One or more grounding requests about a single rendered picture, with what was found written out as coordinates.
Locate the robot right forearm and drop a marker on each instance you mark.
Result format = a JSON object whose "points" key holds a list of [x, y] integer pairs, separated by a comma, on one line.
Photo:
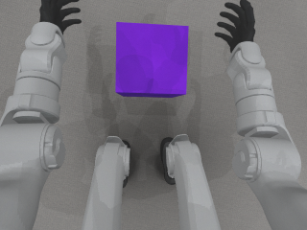
{"points": [[257, 114]]}

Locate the right robot upper arm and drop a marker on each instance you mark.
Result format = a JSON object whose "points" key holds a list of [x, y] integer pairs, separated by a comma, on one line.
{"points": [[271, 167]]}

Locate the robot right shin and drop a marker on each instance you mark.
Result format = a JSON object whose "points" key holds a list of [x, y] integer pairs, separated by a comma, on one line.
{"points": [[184, 137]]}

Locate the carton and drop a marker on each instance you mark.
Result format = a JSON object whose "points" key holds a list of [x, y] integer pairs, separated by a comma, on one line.
{"points": [[151, 60]]}

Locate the left robot upper arm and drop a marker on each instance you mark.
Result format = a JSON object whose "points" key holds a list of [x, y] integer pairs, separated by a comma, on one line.
{"points": [[28, 153]]}

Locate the right robot hand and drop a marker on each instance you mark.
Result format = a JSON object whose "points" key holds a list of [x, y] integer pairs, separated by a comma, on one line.
{"points": [[244, 24]]}

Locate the left robot hand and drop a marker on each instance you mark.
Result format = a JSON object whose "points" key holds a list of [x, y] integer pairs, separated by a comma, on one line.
{"points": [[50, 11]]}

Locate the right robot thigh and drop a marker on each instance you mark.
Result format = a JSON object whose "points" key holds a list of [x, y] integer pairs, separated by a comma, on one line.
{"points": [[196, 209]]}

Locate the robot left forearm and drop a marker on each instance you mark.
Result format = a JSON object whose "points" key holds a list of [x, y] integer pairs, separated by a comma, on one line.
{"points": [[35, 98]]}

